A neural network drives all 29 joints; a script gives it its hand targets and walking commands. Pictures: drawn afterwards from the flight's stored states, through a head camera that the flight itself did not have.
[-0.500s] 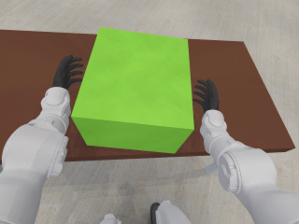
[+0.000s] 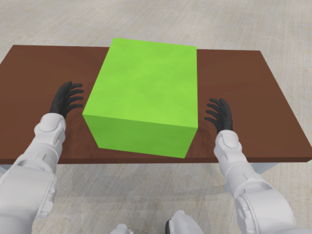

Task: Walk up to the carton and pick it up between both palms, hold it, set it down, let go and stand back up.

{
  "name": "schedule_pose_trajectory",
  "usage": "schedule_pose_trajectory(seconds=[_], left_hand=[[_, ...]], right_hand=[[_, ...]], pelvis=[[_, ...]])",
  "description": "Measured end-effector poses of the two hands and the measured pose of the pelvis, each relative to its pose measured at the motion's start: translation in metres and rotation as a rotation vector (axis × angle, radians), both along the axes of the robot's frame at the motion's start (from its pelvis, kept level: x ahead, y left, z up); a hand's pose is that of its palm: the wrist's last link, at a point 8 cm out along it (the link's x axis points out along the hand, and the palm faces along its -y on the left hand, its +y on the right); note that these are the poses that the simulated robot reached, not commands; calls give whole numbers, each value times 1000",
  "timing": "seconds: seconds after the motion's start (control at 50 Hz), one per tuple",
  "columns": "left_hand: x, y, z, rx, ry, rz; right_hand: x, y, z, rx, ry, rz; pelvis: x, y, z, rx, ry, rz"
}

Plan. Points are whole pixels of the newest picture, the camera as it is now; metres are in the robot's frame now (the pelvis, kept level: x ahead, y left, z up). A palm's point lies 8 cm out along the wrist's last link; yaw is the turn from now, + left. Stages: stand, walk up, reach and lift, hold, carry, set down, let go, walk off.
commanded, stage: set down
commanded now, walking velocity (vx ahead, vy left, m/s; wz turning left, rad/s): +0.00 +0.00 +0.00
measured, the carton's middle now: (148, 96) +0.51 -0.03 +0.00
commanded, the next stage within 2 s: none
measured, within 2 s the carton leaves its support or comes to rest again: neither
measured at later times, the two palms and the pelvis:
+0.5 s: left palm (56, 132) +0.39 +0.22 +0.02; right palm (223, 142) +0.33 -0.22 +0.01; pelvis +0.01 +0.00 +0.01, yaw +0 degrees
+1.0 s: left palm (31, 150) +0.33 +0.26 +0.05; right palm (228, 154) +0.28 -0.20 +0.04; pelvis +0.03 +0.01 +0.05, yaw +0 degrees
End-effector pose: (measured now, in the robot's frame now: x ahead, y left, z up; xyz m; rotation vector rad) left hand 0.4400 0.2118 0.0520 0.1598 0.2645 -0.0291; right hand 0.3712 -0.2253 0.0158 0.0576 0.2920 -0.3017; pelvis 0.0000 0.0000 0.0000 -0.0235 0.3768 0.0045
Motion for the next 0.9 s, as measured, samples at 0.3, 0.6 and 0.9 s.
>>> schedule_pose_trajectory(seconds=[0.3,0.6,0.9], left_hand=[[-24,4,-16,-24,25,-6],[-61,26,-18,-44,56,1],[-92,50,15,-50,14,17]], right_hand=[[-19,-8,11,-52,19,-14],[-54,19,-6,20,21,-24],[-74,20,23,1,-2,-36]], pelvis=[[-3,-3,-4,-10,-114,7],[12,0,22,-14,-143,2],[24,7,44,-16,-307,2]])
